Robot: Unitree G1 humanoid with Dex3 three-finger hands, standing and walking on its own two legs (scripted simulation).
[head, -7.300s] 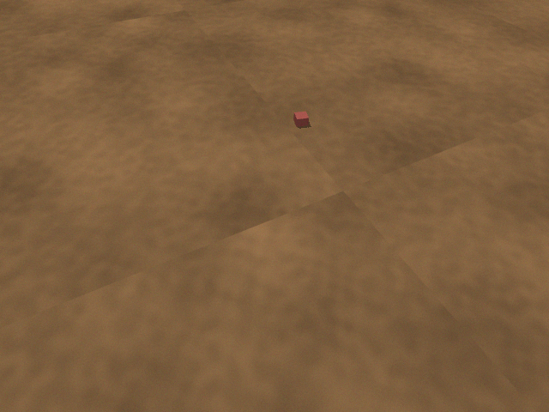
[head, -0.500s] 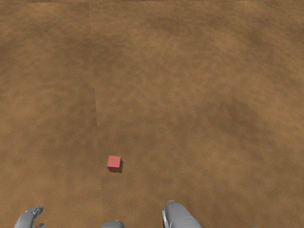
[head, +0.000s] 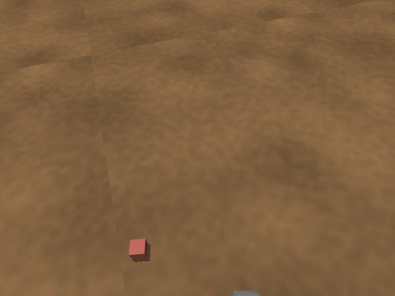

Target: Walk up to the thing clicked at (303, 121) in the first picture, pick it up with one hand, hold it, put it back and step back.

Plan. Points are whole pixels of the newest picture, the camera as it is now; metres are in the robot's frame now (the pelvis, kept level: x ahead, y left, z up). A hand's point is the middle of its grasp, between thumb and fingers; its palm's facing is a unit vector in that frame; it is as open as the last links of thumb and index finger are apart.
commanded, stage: walk up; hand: left
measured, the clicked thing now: (138, 248) +0.45 +0.29 -0.73
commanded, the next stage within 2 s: none
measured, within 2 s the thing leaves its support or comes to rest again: neither
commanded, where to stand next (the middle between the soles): +0.08 +0.03 m, yaw +3 degrees
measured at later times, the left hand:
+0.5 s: hand out of the picture +0.07 +0.30 -0.14, palm faces +0.12 -0.89 -0.45, open 7.4 cm
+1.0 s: hand out of the picture +0.02 +0.27 -0.13, palm faces +0.13 -0.91 -0.40, open 7.4 cm
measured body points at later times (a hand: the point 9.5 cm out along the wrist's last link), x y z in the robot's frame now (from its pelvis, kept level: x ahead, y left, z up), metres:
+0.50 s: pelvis -0.01 +0.01 -0.01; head +0.04 +0.00 +0.44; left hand +0.07 +0.34 -0.11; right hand +0.08 -0.32 -0.13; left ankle -0.02 +0.15 -0.72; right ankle +0.07 -0.11 -0.73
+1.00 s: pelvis +0.03 -0.01 +0.01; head +0.04 -0.02 +0.46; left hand +0.01 +0.31 -0.10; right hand +0.16 -0.32 -0.11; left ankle +0.02 +0.14 -0.67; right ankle +0.01 -0.11 -0.73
